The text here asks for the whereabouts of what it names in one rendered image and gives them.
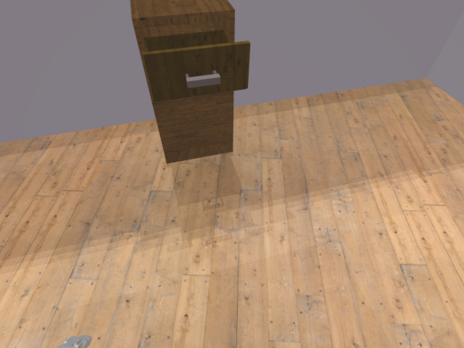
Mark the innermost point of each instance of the drawer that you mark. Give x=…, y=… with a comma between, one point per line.
x=169, y=58

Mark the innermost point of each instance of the handle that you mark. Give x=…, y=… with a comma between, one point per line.
x=204, y=80

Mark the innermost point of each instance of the cabinet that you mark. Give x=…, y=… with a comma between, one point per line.
x=197, y=126

